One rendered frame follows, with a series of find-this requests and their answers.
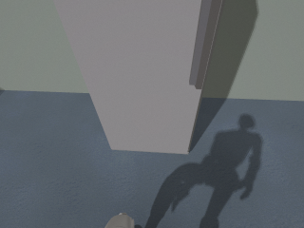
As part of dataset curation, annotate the handle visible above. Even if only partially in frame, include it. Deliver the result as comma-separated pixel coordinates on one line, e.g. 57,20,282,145
189,0,212,86

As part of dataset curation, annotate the left robot thigh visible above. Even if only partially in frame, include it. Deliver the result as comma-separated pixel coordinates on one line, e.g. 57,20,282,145
105,215,135,228

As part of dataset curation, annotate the fridge door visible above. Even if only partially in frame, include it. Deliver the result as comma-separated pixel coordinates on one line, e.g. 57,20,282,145
53,0,222,154

